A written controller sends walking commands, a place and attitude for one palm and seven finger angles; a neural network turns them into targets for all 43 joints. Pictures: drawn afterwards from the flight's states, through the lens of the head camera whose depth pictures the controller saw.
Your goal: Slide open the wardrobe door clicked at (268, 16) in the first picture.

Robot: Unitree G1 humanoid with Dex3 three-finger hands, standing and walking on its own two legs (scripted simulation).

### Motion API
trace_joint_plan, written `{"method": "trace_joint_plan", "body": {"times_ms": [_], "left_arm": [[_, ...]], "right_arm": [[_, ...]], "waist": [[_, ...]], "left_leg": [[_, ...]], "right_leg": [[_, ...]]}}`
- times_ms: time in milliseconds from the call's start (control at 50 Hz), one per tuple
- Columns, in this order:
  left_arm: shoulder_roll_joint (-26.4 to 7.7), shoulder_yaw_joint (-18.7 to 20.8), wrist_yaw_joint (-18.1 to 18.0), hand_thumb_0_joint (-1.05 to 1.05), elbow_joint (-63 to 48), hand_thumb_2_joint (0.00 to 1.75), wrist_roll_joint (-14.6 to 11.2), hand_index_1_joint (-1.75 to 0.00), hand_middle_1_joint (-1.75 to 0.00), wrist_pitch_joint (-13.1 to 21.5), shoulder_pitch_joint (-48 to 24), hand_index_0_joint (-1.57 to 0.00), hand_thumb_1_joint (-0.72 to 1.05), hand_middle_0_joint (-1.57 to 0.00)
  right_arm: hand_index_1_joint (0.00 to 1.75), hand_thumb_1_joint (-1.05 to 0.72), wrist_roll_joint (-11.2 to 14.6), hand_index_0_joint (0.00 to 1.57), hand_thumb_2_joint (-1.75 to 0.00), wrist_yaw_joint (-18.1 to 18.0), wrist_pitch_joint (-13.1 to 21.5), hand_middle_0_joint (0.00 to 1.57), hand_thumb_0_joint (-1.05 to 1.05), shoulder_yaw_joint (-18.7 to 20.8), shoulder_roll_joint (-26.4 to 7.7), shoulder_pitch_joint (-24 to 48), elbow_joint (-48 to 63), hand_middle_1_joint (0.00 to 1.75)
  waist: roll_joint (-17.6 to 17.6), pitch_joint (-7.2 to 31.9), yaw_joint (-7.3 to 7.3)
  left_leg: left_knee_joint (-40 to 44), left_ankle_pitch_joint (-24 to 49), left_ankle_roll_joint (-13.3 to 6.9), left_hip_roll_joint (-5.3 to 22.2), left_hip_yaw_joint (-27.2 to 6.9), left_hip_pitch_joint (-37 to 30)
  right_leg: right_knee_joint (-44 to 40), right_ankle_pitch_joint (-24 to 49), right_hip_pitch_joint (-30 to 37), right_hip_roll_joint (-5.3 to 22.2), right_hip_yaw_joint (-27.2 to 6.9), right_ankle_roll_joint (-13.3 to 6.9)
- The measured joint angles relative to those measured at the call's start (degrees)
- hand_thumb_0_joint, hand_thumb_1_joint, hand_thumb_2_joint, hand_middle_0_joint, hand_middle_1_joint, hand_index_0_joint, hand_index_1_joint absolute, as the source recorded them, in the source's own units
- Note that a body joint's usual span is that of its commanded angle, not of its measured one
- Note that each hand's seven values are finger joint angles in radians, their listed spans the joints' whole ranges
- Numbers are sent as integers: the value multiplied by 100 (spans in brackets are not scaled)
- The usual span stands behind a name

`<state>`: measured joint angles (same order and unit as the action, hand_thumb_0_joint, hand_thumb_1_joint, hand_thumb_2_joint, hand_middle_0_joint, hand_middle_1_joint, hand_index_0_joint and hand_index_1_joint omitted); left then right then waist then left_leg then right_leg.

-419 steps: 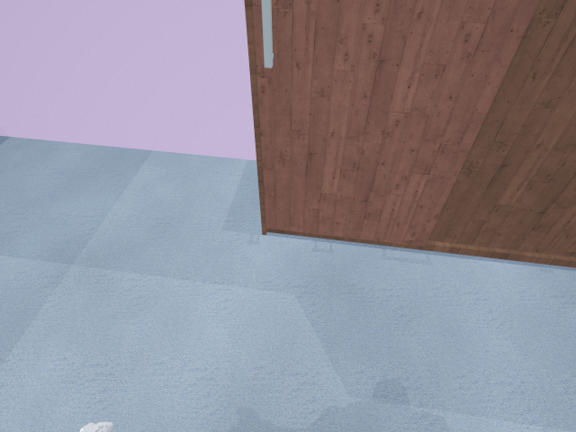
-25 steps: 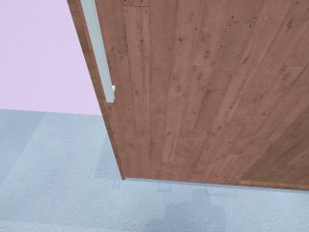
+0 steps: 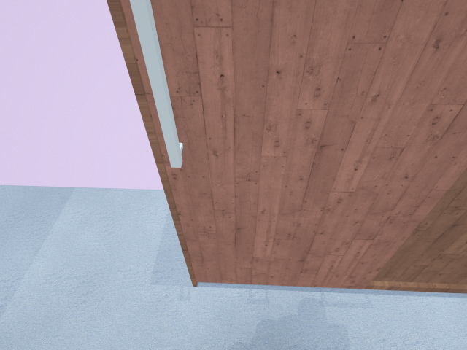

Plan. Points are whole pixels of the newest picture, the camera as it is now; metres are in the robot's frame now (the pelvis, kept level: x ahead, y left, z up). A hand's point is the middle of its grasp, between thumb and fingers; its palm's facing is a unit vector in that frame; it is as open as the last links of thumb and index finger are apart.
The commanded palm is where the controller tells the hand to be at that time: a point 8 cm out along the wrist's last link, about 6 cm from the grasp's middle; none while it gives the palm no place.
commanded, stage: look again from close up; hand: left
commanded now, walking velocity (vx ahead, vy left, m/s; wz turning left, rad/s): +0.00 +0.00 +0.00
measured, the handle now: (164, 88) +0.49 +0.15 +0.22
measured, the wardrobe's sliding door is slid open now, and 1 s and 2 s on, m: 0.00 0.00 0.00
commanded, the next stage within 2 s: raise the hand with hooked fingers in 0.78 s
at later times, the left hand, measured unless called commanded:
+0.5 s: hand out of the picture -0.02 +0.15 -0.17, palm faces +0.02 -0.99 -0.16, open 7.3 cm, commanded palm none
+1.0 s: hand out of the picture +0.09 +0.19 -0.10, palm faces +0.21 -0.94 -0.25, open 7.2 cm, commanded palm +0.10 +0.21 -0.05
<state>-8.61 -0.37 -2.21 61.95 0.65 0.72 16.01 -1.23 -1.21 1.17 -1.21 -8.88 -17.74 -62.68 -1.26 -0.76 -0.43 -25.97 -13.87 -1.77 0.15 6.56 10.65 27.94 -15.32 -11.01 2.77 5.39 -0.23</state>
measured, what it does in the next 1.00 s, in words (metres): stands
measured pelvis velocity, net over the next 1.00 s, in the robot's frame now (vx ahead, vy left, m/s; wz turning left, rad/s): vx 0.00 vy -0.01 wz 0.01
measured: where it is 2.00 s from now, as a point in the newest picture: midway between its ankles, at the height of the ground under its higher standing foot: outside the picture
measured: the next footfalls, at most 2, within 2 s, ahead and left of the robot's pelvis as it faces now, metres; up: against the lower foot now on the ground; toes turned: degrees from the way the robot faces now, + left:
none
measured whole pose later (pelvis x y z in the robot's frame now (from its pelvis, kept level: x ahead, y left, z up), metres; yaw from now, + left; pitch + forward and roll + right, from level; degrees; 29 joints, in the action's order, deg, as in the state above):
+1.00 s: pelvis +0.00 -0.01 +0.00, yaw +0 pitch -1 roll +1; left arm -11.4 -0.3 -7.6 19.7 -6.8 -3.8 29.7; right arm 2.4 -4.0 11.2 -1.4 -11.0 -22.1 -53.7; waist -0.9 -1.2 -0.3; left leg -29.0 -15.0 -0.9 0.9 6.0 12.8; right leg 31.0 -16.7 -13.0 2.3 5.8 -1.1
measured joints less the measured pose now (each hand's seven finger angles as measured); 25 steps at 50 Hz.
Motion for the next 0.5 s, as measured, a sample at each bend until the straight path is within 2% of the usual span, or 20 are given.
{"method": "trace_joint_plan", "body": {"times_ms": [500], "left_arm": [[171, -50, 14, 0, 250, 90, 14, -30, -30, 2, 229, -20, 91, -20]], "right_arm": [[30, -91, 28, 20, -89, -34, -8, 20, 1, 27, 104, 135, -242, 30]], "waist": [[154, -120, 68]], "left_leg": [[163, 59, 42, 67, 32, -119]], "right_leg": [[-231, 110, 127, -87, -30, -31]]}}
